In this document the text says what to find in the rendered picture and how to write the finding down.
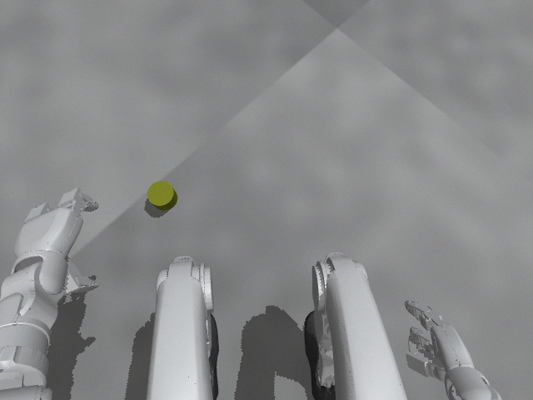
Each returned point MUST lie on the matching right robot foot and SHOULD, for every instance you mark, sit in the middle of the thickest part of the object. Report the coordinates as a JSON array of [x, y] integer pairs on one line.
[[312, 351]]

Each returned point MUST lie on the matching tin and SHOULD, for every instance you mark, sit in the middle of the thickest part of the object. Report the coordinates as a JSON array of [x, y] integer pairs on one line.
[[162, 195]]

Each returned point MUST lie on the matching right robot arm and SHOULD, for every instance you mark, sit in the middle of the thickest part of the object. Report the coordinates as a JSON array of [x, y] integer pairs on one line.
[[467, 383]]

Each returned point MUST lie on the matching left robot arm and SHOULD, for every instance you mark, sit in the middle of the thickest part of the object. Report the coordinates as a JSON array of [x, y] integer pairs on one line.
[[28, 311]]

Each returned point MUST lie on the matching left robot hand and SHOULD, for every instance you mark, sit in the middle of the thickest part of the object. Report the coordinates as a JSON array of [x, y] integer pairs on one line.
[[56, 230]]

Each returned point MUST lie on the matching right robot hand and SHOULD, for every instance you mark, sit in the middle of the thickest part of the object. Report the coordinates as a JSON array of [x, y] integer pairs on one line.
[[444, 348]]

